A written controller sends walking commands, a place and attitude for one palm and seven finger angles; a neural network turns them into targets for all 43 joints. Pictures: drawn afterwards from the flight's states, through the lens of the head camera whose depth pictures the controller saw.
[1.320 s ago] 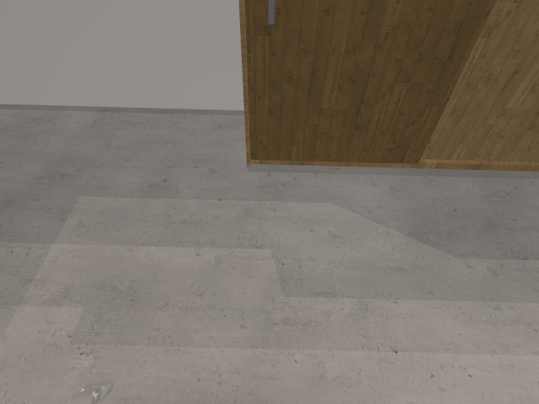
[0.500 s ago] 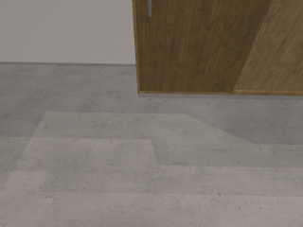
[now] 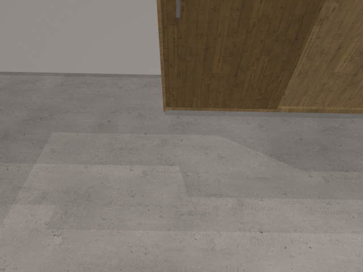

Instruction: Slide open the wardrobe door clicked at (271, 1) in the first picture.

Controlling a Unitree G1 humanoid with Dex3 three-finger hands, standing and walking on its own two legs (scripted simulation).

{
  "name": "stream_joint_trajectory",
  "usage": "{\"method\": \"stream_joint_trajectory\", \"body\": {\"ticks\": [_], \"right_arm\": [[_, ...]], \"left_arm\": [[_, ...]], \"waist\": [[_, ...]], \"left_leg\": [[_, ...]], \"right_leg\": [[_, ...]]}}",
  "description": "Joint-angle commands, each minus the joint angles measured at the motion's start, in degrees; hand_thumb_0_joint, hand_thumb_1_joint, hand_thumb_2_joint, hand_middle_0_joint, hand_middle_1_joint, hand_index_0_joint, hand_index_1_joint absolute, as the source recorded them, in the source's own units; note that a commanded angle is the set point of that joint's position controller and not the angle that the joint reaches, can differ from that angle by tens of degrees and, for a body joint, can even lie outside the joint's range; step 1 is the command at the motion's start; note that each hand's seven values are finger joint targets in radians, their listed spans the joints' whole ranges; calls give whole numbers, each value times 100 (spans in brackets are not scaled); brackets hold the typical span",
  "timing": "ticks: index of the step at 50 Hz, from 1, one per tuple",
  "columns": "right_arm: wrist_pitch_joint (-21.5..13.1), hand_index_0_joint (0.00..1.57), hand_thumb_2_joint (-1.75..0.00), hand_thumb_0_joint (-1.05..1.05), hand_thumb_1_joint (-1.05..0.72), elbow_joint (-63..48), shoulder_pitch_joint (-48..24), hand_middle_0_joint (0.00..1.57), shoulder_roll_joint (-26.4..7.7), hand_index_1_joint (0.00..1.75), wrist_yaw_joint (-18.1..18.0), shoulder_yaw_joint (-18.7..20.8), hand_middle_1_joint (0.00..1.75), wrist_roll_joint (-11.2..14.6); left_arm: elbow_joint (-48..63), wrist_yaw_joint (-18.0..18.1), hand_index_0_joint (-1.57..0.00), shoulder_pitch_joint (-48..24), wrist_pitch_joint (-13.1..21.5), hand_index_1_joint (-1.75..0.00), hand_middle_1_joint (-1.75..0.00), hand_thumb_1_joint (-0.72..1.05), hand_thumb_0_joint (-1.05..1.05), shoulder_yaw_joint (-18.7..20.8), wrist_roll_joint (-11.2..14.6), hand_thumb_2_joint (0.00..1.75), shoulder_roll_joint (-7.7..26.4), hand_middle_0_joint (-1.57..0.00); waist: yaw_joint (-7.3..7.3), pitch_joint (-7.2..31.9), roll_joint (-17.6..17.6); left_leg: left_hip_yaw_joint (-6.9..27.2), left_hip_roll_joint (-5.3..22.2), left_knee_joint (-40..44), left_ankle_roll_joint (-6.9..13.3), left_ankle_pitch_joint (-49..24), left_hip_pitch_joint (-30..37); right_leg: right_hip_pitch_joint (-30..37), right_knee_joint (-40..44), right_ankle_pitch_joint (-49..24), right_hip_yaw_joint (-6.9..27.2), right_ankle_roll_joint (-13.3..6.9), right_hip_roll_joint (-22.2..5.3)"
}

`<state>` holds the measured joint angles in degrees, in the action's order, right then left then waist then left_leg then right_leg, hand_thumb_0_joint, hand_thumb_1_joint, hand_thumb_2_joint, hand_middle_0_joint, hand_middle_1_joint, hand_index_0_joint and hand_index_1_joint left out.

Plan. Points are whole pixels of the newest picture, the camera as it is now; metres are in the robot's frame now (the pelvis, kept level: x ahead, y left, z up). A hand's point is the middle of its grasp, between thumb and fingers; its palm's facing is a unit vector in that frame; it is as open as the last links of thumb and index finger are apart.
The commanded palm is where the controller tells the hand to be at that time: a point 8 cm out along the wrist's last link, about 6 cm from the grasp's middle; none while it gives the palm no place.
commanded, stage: look at it before walking up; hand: left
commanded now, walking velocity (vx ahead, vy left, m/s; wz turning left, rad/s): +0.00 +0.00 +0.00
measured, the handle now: out of the picture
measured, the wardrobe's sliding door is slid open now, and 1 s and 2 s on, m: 0.00 0.00 0.00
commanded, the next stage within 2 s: walk to a spot facing it in 0.22 s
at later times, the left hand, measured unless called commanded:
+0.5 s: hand out of the picture +0.06 +0.23 -0.17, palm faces -0.04 -0.96 -0.28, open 7.4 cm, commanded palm none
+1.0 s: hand out of the picture +0.08 +0.21 -0.20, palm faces -0.05 -0.99 -0.12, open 7.4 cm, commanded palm none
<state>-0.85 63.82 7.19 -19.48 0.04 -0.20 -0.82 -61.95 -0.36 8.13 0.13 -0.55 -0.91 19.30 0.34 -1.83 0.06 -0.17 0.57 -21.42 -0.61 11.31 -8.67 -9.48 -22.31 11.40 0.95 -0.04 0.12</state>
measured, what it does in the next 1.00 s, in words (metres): walks ahead: left foot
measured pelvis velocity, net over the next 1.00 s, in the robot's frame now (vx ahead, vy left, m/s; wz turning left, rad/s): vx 0.19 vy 0.04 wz -0.14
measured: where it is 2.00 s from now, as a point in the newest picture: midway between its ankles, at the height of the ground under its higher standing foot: (191, 209)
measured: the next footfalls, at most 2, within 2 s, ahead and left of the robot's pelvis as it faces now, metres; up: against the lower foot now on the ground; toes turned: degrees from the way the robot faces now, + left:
left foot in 0.94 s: +0.29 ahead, +0.13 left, +0.00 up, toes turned +1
right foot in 1.48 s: +0.51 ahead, -0.14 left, +0.00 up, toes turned -24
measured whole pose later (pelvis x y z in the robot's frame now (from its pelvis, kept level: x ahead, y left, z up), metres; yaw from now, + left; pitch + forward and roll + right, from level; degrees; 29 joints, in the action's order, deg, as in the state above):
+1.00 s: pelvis +0.19 +0.04 -0.03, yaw -8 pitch -1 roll -1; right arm -5.4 57.0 8.3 -9.3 0.1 1.9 -1.2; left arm -68.1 -0.1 28.6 0.5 2.6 -1.3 8.5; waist -1.4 -3.3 3.0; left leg -8.5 3.6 -40.6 2.4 16.7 -22.2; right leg -10.9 -55.6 29.0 5.0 -1.5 0.0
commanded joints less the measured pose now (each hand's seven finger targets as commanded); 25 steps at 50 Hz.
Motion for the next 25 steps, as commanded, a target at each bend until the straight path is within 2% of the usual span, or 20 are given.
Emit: {"method": "stream_joint_trajectory", "body": {"ticks": [1, 13, 16, 17, 18, 19, 21, 23, 25], "right_arm": [[-121, 20, -90, 0, -90, -360, -258, 20, -1175, 30, -75, 232, 30, 36], [-127, 20, -90, 0, -90, -349, -308, 20, -1181, 30, -84, 237, 30, 40], [-118, 20, -90, 0, -90, -363, -327, 20, -1183, 30, -82, 237, 30, 38], [-75, 20, -90, 0, -90, -261, -163, 20, -735, 30, -66, 129, 30, 13], [-13, 20, -90, 0, -90, -191, 60, 20, -438, 30, -46, 60, 30, -11], [22, 20, -90, 0, -90, -177, 175, 20, -438, 30, -30, 74, 30, -27], [55, 20, -90, 0, -90, -197, 244, 20, -525, 30, -3, 133, 30, -61], [49, 20, -90, 0, -90, -258, 316, 20, -563, 30, 4, 184, 30, -70], [4, 20, -90, 0, -90, -296, 465, 20, -538, 30, -6, 218, 30, -56]], "left_arm": [[349, 105, -20, -231, 147, -30, -30, 90, 0, 237, 29, 90, 1197, -20], [320, 114, -20, -203, 158, -30, -30, 90, 0, 242, 27, 90, 1196, -20], [324, 113, -20, -220, 159, -30, -30, 90, 0, 244, 25, 90, 1206, -20], [217, 125, -20, -2, 102, -30, -30, 90, 0, 152, 39, 90, 755, -20], [137, 129, -20, 208, 29, -30, -30, 90, 0, 96, 26, 90, 479, -20], [109, 107, -20, 328, -16, -30, -30, 90, 0, 104, 0, 90, 477, -20], [165, 36, -20, 417, -60, -30, -30, 90, 0, 162, -36, 90, 523, -20], [228, -11, -20, 537, -51, -30, -30, 90, 0, 210, -59, 90, 491, -20], [275, -40, -20, 725, -14, -30, -30, 90, 0, 240, -55, 90, 387, -20]], "waist": [[-30, 401, -16], [-34, 466, -7], [-31, 381, 28], [-29, 446, 5], [-35, 405, 53], [-48, 285, 9], [-57, -172, -20], [-66, -496, -71], [-70, -598, -127]], "left_leg": [[550, 632, 332, 189, -674, 152], [516, 655, 352, 191, -883, 311], [499, 651, 373, 180, -828, 293], [409, 644, 345, 117, -543, 309], [345, 597, 286, 67, 71, 261], [345, 566, 279, 89, 838, 168], [418, 584, 435, 162, 2082, -228], [496, 633, 407, 241, 2486, -501], [565, 729, 297, 354, 2408, -492]], "right_leg": [[41, 353, -656, 585, -179, -662], [129, 376, -924, 585, -174, -676], [96, 402, -912, 582, -175, -680], [104, 414, -577, 563, -115, -661], [22, 380, 207, 571, -85, -602], [-155, 376, 1016, 632, -109, -543], [-562, 333, 1975, 689, -175, -422], [-801, 172, 2207, 722, -246, -326], [-936, -77, 2008, 722, -324, -270]]}}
